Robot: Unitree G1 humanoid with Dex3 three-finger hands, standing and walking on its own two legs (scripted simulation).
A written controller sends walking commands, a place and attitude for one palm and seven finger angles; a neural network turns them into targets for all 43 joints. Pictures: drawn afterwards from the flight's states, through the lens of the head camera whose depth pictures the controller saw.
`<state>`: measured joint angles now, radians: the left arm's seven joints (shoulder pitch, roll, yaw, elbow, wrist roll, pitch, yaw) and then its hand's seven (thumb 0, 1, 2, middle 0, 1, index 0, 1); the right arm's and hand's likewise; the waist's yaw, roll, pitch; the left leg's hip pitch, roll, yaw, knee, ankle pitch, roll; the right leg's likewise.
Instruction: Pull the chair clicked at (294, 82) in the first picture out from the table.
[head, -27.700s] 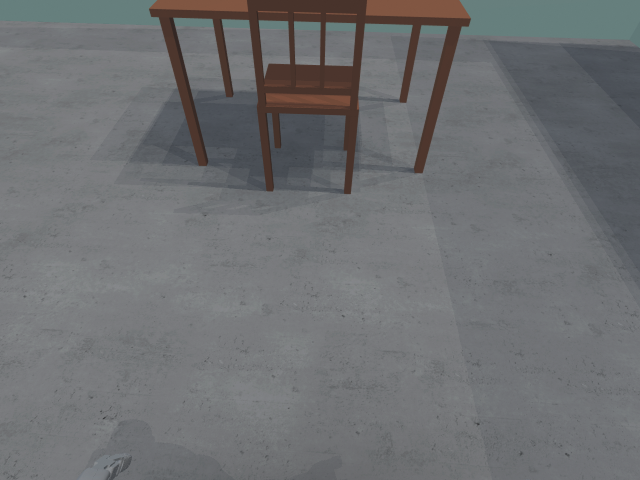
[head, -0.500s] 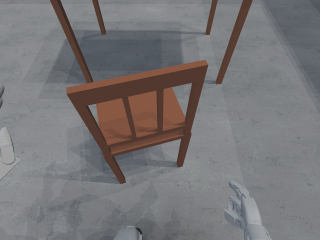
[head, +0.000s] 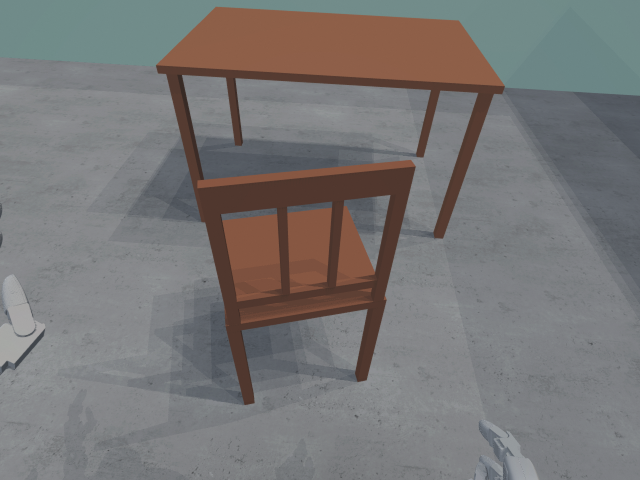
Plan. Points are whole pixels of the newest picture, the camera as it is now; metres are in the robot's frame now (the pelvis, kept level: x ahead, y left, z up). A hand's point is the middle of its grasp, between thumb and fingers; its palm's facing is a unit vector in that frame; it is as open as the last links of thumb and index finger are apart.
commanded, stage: stop stepping back and stand still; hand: left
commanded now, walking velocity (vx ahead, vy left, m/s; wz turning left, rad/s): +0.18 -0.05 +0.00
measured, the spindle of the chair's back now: (283, 252) +0.58 +0.11 -0.11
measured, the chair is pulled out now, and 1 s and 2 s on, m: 0.62 0.62 0.62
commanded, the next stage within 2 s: let the arm hang, fingers relaxed in 1.64 s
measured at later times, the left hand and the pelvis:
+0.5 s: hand (72, 331) +0.20 +0.25 +0.16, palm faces +0.44 -0.74 -0.51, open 7.4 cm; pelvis +0.01 -0.02 +0.00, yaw +2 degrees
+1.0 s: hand (63, 335) +0.20 +0.26 +0.16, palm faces +0.40 -0.79 -0.47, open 7.4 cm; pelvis +0.01 +0.00 +0.01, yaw +1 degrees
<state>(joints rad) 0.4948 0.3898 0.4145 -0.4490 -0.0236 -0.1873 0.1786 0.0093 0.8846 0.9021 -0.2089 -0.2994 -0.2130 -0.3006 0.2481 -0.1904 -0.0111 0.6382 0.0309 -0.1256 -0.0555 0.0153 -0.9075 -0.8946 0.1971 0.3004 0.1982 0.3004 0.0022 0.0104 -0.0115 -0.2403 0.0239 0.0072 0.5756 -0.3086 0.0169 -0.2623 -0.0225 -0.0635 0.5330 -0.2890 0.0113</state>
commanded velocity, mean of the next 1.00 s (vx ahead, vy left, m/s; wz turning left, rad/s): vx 0.03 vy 0.02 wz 0.00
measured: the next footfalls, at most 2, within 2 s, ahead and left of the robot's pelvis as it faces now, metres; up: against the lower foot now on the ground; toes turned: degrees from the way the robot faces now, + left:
none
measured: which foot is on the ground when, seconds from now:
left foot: down 0.00-1.00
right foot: down 0.00-1.00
